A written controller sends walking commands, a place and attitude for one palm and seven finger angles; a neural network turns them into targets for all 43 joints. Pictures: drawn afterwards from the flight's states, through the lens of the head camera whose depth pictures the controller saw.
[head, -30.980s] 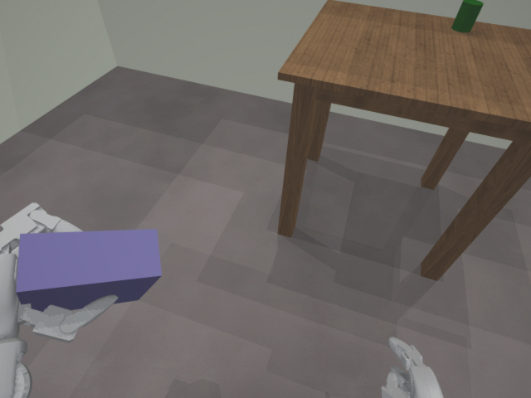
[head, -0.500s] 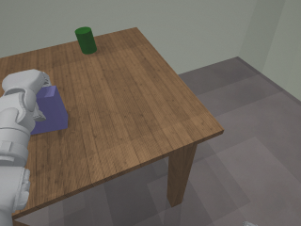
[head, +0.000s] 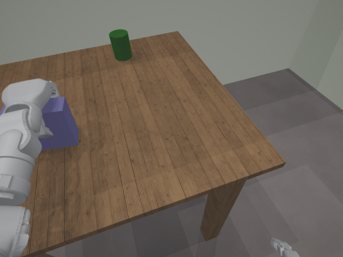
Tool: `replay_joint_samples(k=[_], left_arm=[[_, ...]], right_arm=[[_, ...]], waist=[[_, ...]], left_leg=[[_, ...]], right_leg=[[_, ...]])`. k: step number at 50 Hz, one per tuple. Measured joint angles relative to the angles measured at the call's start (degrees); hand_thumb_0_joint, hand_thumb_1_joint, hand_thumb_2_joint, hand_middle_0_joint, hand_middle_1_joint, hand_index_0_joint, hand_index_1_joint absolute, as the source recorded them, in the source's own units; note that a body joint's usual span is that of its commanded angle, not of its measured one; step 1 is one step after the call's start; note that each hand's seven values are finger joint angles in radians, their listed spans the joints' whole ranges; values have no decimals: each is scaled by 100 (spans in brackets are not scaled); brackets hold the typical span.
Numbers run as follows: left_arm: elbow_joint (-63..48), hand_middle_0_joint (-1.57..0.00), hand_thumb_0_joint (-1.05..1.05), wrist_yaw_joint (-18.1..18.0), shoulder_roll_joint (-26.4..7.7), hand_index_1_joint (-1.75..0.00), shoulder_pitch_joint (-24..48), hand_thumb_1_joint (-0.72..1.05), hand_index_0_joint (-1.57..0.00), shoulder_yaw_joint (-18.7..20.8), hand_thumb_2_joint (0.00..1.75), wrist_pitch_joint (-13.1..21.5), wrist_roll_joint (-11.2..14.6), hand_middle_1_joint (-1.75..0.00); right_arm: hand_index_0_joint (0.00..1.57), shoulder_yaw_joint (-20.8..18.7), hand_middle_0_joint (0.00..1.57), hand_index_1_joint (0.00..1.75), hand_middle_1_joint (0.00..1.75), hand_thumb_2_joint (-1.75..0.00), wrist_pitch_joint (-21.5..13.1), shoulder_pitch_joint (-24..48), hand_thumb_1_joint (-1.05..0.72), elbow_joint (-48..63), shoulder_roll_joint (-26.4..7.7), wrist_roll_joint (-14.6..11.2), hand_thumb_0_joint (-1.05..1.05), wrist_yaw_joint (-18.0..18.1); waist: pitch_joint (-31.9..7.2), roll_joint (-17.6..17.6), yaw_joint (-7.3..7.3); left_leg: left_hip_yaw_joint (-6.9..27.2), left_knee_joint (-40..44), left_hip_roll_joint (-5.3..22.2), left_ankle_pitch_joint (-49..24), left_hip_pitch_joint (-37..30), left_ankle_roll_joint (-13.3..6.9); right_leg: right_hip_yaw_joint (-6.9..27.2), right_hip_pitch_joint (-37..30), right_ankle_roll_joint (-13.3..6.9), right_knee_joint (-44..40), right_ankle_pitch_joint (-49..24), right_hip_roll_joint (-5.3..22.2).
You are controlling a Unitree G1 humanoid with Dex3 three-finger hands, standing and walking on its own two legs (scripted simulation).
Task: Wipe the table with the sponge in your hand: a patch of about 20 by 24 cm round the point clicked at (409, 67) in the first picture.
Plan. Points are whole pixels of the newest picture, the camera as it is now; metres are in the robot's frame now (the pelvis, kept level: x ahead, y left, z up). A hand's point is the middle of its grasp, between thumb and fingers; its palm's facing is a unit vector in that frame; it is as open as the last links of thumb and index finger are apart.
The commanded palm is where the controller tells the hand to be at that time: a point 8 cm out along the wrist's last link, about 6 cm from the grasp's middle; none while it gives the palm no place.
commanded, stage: slide back across to the first lane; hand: left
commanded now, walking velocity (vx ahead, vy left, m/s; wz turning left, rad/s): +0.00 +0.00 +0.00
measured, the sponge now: (47, 131) +0.38 +0.35 +0.09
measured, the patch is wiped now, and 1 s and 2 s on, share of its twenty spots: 1.00 1.00 1.00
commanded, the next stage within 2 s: wipe back along the first lane in 0.16 s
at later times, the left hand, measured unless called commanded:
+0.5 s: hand (29, 125) +0.35 +0.35 +0.14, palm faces -0.03 -0.01 -1.00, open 9.7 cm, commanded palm +0.32 +0.33 +0.19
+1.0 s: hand (33, 137) +0.32 +0.33 +0.14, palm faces -0.01 -0.01 -1.00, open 9.7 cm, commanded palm +0.28 +0.31 +0.17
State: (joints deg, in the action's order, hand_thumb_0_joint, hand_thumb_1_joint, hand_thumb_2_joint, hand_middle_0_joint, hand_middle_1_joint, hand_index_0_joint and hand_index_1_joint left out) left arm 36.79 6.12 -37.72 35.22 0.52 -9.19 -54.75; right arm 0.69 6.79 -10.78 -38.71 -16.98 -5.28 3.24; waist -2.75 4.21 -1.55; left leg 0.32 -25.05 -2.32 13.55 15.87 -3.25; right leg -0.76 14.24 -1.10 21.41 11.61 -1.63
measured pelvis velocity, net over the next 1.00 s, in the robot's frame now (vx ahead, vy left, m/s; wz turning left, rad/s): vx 0.00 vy -0.02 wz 0.01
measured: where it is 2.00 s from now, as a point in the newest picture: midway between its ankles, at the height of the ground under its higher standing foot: outside the picture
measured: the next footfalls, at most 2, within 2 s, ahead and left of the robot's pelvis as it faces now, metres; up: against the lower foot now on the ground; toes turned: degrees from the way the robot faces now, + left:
none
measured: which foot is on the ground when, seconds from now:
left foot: down 0.00-1.00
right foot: down 0.00-1.00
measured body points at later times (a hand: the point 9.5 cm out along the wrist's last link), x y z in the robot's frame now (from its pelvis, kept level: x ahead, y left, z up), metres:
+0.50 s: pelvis +0.01 +0.01 +0.00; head +0.03 -0.02 +0.45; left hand +0.35 +0.34 +0.20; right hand +0.20 -0.22 -0.11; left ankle -0.01 +0.08 -0.74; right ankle -0.01 -0.11 -0.74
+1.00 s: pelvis +0.00 -0.02 +0.00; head +0.00 -0.05 +0.45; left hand +0.31 +0.32 +0.19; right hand +0.18 -0.26 -0.11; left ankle -0.01 +0.08 -0.74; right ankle -0.01 -0.12 -0.74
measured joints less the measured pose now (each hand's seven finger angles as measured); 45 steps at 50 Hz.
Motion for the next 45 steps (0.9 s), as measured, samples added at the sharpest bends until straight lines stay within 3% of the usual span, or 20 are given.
replay_joint_samples(k=[6,23,31,45], left_arm=[[-552,-75,-1,155,96,-141,-126,-50,-79,-170,106,-24,-44,-135],[-1606,-74,-1,315,106,-142,-958,-49,-78,89,106,-292,128,-136],[-1951,-73,-1,256,193,-143,-1280,-48,-76,2,106,-358,162,-138],[-1868,-71,-2,110,158,-145,-1599,-47,-75,219,106,-443,214,-139]], right_arm=[[20,32,20,30,30,-90,-46,204,-91,76,31,43,1,-37],[20,97,21,30,30,-90,34,344,-91,161,50,140,1,-182],[20,105,20,30,30,-90,35,328,-91,127,21,124,1,-167],[20,141,20,30,30,-90,68,336,-91,147,-22,92,1,-106]], waist=[[62,-17,-131],[87,76,-288],[106,104,-295],[102,111,-202]], left_leg=[[88,75,-77,-3,-93,-38],[146,192,-113,-40,-207,-50],[163,149,-87,-49,-300,-8],[120,46,41,-19,-339,102]], right_leg=[[-84,-142,3,-114,18,70],[-134,-289,48,-260,-13,104],[-152,-363,11,-175,4,78],[-110,-344,-96,-7,33,-46]])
